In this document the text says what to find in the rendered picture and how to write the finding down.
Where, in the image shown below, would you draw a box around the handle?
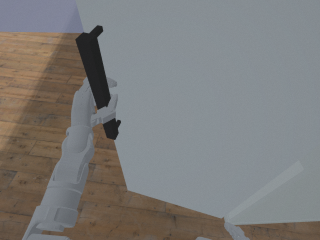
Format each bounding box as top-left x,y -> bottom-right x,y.
75,25 -> 121,140

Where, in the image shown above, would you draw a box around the left robot hand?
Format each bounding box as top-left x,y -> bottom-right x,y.
71,77 -> 118,129

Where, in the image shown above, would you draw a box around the left robot forearm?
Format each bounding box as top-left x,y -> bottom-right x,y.
22,125 -> 95,240

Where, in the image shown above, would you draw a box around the right robot hand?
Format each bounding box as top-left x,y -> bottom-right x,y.
224,222 -> 250,240

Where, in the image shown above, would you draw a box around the fridge door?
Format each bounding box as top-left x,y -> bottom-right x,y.
75,0 -> 320,219

